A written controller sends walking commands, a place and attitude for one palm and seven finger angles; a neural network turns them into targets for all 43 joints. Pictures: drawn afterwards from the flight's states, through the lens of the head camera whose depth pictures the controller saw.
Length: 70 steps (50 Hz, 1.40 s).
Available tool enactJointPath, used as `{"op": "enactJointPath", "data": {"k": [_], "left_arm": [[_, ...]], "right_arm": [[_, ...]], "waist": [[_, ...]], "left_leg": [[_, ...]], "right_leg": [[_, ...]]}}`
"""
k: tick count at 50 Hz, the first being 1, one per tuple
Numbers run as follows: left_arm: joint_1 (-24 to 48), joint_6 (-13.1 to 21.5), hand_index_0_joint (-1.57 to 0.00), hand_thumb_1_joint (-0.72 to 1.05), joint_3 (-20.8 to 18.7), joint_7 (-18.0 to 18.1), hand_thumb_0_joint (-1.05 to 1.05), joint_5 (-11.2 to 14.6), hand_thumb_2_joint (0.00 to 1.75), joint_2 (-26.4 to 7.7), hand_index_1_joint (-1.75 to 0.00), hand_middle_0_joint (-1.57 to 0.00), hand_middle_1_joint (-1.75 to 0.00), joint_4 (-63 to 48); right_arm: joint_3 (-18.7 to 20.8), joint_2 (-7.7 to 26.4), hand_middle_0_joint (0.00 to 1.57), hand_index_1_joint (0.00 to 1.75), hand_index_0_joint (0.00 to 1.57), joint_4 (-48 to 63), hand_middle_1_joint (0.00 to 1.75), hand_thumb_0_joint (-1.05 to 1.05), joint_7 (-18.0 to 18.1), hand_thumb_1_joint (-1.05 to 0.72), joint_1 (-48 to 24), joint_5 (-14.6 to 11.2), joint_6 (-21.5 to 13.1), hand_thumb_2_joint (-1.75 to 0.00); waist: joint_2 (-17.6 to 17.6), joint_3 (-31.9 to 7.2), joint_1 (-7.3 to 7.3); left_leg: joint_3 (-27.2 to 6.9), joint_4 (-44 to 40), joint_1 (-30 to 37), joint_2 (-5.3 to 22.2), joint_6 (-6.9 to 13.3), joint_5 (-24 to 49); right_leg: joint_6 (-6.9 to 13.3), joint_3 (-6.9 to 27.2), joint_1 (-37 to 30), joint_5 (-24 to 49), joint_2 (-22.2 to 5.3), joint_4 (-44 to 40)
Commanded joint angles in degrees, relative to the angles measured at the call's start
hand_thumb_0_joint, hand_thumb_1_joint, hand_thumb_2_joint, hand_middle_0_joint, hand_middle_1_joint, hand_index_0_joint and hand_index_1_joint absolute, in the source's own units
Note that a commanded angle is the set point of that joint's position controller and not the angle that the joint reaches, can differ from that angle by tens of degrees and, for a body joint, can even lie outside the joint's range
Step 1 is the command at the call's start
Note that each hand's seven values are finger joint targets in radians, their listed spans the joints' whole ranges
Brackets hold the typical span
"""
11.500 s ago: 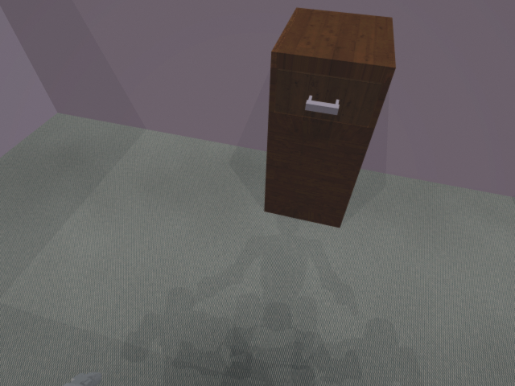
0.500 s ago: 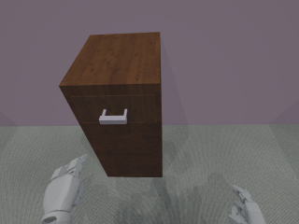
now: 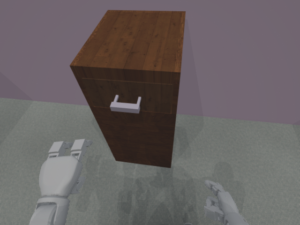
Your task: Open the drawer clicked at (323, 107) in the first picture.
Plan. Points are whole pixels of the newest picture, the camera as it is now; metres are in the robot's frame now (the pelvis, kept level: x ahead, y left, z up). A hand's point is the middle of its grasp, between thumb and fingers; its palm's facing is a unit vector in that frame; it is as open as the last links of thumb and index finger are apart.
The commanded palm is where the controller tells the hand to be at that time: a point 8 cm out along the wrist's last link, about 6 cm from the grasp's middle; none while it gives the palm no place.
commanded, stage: raise the hand with hooked fingers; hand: left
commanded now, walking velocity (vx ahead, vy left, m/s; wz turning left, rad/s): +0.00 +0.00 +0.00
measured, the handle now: (126, 103) +0.53 +0.17 -0.05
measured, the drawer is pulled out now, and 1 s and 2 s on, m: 0.00 0.00 0.00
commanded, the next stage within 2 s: move the hooked fingers above the handle in 1.14 s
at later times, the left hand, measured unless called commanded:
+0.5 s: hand (65, 145) +0.27 +0.25 +0.08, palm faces +0.09 -0.08 -0.99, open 13.3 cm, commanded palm +0.25 +0.25 +0.14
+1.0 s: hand (62, 132) +0.29 +0.25 +0.11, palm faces +0.02 -0.07 -1.00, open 13.8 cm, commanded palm +0.27 +0.25 +0.17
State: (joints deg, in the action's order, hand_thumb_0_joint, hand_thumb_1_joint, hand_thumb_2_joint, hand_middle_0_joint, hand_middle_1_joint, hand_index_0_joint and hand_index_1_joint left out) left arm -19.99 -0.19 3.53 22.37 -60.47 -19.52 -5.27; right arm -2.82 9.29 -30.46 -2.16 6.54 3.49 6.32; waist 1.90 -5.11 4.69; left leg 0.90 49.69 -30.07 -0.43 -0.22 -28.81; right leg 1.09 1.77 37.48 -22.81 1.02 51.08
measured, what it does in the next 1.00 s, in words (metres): stands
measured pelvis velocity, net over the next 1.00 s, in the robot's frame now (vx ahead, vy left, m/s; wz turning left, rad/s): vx -0.01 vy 0.01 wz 0.01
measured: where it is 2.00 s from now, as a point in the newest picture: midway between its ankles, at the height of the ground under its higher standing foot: outside the picture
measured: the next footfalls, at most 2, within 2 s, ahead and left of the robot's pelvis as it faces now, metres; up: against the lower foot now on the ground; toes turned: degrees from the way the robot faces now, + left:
none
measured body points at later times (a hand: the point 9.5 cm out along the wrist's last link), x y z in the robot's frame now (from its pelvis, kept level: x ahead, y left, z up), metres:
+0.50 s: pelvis +0.00 +0.01 +0.03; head +0.02 -0.01 +0.48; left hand +0.26 +0.25 +0.14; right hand +0.21 -0.21 -0.06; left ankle -0.04 +0.12 -0.69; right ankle +0.03 -0.11 -0.69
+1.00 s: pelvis -0.01 +0.01 +0.04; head +0.01 -0.02 +0.49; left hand +0.28 +0.25 +0.17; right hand +0.16 -0.22 -0.08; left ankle -0.04 +0.12 -0.69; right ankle +0.03 -0.11 -0.69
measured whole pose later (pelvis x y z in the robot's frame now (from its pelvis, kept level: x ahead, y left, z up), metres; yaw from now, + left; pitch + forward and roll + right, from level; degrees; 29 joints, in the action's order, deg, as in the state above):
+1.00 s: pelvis -0.01 +0.01 +0.04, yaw +1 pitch +2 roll +1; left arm 3.9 6.0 1.8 4.7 -54.8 -27.4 5.4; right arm 1.6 14.7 -35.1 0.5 10.8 0.7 6.6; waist 3.2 -0.6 4.4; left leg 0.3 29.2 -13.7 -1.4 0.7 -17.9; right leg 0.1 1.5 20.4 -12.7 -0.2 30.7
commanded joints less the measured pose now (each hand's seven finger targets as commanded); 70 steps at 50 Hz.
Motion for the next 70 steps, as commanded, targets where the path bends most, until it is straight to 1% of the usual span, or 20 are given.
{"op": "enactJointPath", "data": {"k": [1,8,11,12,14,17,21,23,26,37,41,44,47,50,57,60,62,66,68,70], "left_arm": [[-1.4,0.1,-0.27,-0.01,-7.7,-0.2,0.0,0.9,0.51,-10.7,-0.88,-0.27,-0.88,-9.4],[6.5,3.1,-0.28,-0.17,-8.3,1.0,0.0,2.4,0.44,-10.5,-0.99,-0.28,-0.99,-11.1],[11.3,2.8,-0.28,-0.24,-8.0,0.7,0.0,2.5,0.41,-11.4,-1.03,-0.28,-1.03,-10.1],[11.8,2.4,-0.28,-0.27,-7.4,0.3,0.0,2.6,0.4,-11.2,-1.05,-0.28,-1.05,-9.5],[14.3,1.5,-0.29,-0.31,-7.1,-0.9,0.0,2.6,0.38,-11.9,-1.08,-0.29,-1.08,-8.4],[17.8,0.2,-0.29,-0.38,-6.8,-3.0,0.0,2.5,0.35,-13.2,-1.12,-0.29,-1.12,-8.5],[23.3,-1.4,-0.3,-0.48,-6.2,-6.5,0.0,3.0,0.31,-14.1,-1.18,-0.3,-1.18,-5.7],[26.6,-1.6,-0.3,-0.5,-5.7,-8.0,0.0,3.0,0.3,-14.5,-1.2,-0.3,-1.2,-4.9],[31.0,-1.3,-0.3,-0.5,-6.0,-10.0,0.0,2.9,0.3,-15.8,-1.2,-0.3,-1.2,-4.3],[43.8,2.0,-0.3,-0.5,-6.8,-16.1,0.0,5.4,0.3,-19.2,-1.2,-0.3,-1.2,1.0],[37.6,3.5,-0.3,-0.5,-6.8,-17.9,0.0,6.9,0.3,-17.6,-1.2,-0.3,-1.2,3.4],[37.6,5.4,-0.3,-0.5,-8.0,-17.4,0.0,6.9,0.3,-18.5,-1.2,-0.3,-1.2,0.5],[38.8,7.0,-0.3,-0.5,-9.8,-15.0,0.0,6.2,0.3,-20.0,-1.2,-0.3,-1.2,-1.3],[39.5,7.3,-0.3,-0.5,-11.7,-12.4,0.0,6.2,0.3,-21.2,-1.2,-0.3,-1.2,-0.6],[40.6,4.8,-0.3,-0.5,-8.2,-10.7,0.0,5.4,0.3,-18.7,-1.2,-0.3,-1.2,0.4],[39.0,3.5,-0.3,-0.5,-7.7,-12.0,0.0,6.0,0.3,-18.3,-1.2,-0.3,-1.2,2.5],[39.7,3.4,-0.3,-0.5,-7.0,-12.8,0.0,5.9,0.3,-18.4,-1.2,-0.3,-1.2,2.0],[45.7,3.9,-0.3,-0.5,-5.0,-13.3,0.0,4.9,0.3,-17.2,-1.2,-0.3,-1.2,8.2],[50.4,5.1,-0.3,-0.5,-4.4,-12.9,0.0,4.2,0.3,-17.2,-1.2,-0.3,-1.2,8.6],[52.7,5.9,-0.3,-0.5,-6.1,-12.1,0.0,3.6,0.3,-19.3,-1.2,-0.3,-1.2,10.4]], "right_arm": [[3.8,9.1,0.2,0.3,0.2,8.7,0.3,0.0,1.7,-0.9,-6.2,-0.3,-4.0,-0.9],[6.2,10.1,0.2,0.3,0.2,7.0,0.3,0.0,2.1,-0.9,-4.2,-0.2,-5.0,-0.9],[6.7,10.5,0.2,0.3,0.2,6.3,0.3,0.0,2.3,-0.9,-4.3,-0.6,-5.0,-0.9],[6.8,10.6,0.2,0.3,0.2,6.2,0.3,0.0,2.4,-0.9,-4.6,-0.8,-5.0,-0.9],[6.8,10.7,0.2,0.3,0.2,5.8,0.3,0.0,2.5,-0.9,-4.7,-1.1,-4.8,-0.9],[6.6,10.6,0.2,0.3,0.2,5.6,0.3,0.0,2.7,-0.9,-5.3,-1.6,-4.4,-0.9],[5.8,10.4,0.2,0.3,0.2,5.4,0.3,0.0,3.0,-0.9,-5.9,-2.3,-3.4,-0.9],[5.5,10.3,0.2,0.3,0.2,5.2,0.3,0.0,3.1,-0.9,-5.7,-2.4,-3.1,-0.9],[5.1,10.0,0.2,0.3,0.2,5.2,0.3,0.0,3.3,-0.9,-5.9,-2.5,-2.7,-0.9],[4.9,10.3,0.2,0.3,0.2,3.6,0.3,0.0,3.9,-0.9,-4.6,-3.0,-2.2,-0.9],[5.2,10.5,0.2,0.3,0.2,4.1,0.3,0.0,3.4,-0.9,-3.6,-3.1,-2.2,-0.9],[5.7,10.9,0.2,0.3,0.2,4.5,0.3,0.0,3.0,-0.9,-3.7,-2.9,-2.3,-0.9],[6.1,10.8,0.2,0.3,0.2,4.4,0.3,0.0,3.0,-0.9,-3.2,-2.8,-2.5,-0.9],[6.5,11.0,0.2,0.3,0.2,3.7,0.3,0.0,3.0,-0.9,-2.9,-3.0,-2.7,-0.9],[6.7,11.0,0.2,0.3,0.2,2.9,0.3,0.0,3.1,-0.9,-3.5,-3.6,-2.8,-0.9],[6.5,11.2,0.2,0.3,0.2,3.0,0.3,0.0,3.3,-0.9,-3.8,-3.8,-2.7,-0.9],[6.2,11.1,0.2,0.3,0.2,3.2,0.3,0.0,3.5,-0.9,-4.1,-3.8,-2.6,-0.9],[5.7,11.0,0.2,0.3,0.2,2.4,0.3,0.0,4.1,-0.9,-3.1,-3.7,-2.8,-0.9],[6.0,11.0,0.2,0.3,0.2,2.2,0.3,0.0,4.4,-0.9,-2.1,-3.6,-3.1,-0.9],[6.1,11.0,0.2,0.3,0.2,1.9,0.3,0.0,4.6,-0.9,-1.6,-3.4,-3.2,-0.9]], "waist": [[-4.0,-10.6,0.48],[-0.5,-11.9,-1.01],[-1.3,-11.7,-1.25],[-0.2,-11.6,-1.0],[-1.2,-10.9,-0.82],[0.8,-11.1,-0.05],[-0.4,-7.2,-0.2],[0.1,-7.6,-0.18],[0.9,-8.3,-0.16],[-0.9,-8.6,-0.89],[-2.8,-8.7,0.3],[-1.8,-9.0,0.63],[0.0,-10.3,0.77],[-0.4,-10.5,0.54],[1.2,-10.2,-0.04],[-1.7,-8.9,-0.32],[-1.4,-7.8,-0.11],[-3.9,-5.2,-1.56],[-3.0,-7.9,-1.6],[-1.8,-9.6,-1.69]], "left_leg": [[-1.5,-10.9,2.2,-1.1,1.2,22.7],[-1.3,-12.6,7.1,-1.1,1.4,24.0],[-1.2,-13.5,8.2,-1.0,1.4,23.7],[-1.2,-14.0,8.5,-1.0,1.3,23.6],[-1.2,-15.0,9.1,-0.9,1.2,24.6],[-1.2,-16.7,11.1,-0.7,1.0,27.0],[-0.7,-19.4,11.7,-0.6,0.9,26.5],[-0.6,-20.3,12.8,-0.7,0.9,26.3],[-0.3,-21.2,14.1,-0.9,0.9,26.6],[0.0,-23.7,15.5,-1.3,0.9,27.8],[0.3,-24.3,14.3,-1.3,0.9,28.4],[0.3,-24.5,14.0,-1.4,0.9,28.4],[-0.2,-24.5,14.4,-1.3,0.8,28.2],[-0.2,-24.6,13.6,-1.4,0.7,27.0],[0.1,-25.1,14.4,-1.3,0.7,25.5],[0.2,-25.6,13.9,-1.2,1.0,24.2],[0.5,-26.1,13.6,-1.3,1.1,22.7],[0.7,-25.7,12.1,-1.5,1.4,19.0],[0.6,-25.1,13.0,-1.6,1.4,19.2],[0.6,-24.4,12.9,-1.9,1.4,19.5]], "right_leg": [[2.3,3.2,-19.2,21.6,-0.1,-10.4],[2.2,1.1,-18.1,19.6,-0.4,-12.4],[2.0,0.3,-17.9,17.6,-0.6,-13.2],[2.1,0.1,-18.2,17.3,-0.6,-13.5],[2.0,-0.4,-19.1,17.8,-0.6,-14.1],[2.2,-0.5,-21.3,19.0,-0.7,-14.9],[2.0,-0.6,-22.7,18.9,-0.5,-17.3],[2.0,-0.8,-23.8,18.7,-0.5,-18.3],[2.0,-0.6,-25.4,19.2,-0.5,-19.4],[1.6,-1.1,-28.9,21.7,-0.6,-22.8],[1.4,-1.3,-30.4,22.3,-0.8,-23.0],[1.5,-0.8,-30.2,22.3,-0.8,-23.0],[1.7,-1.1,-29.8,20.9,-0.8,-22.7],[1.6,-0.9,-29.6,19.7,-0.8,-22.9],[1.7,-1.3,-28.0,17.5,-0.6,-23.1],[1.4,-1.3,-28.2,16.6,-0.5,-23.9],[1.4,-1.2,-28.2,15.4,-0.7,-24.3],[1.0,-1.4,-25.4,11.6,-0.8,-25.0],[1.1,-1.2,-25.2,11.9,-0.7,-24.6],[1.1,-0.9,-25.6,12.4,-0.7,-24.2]]}}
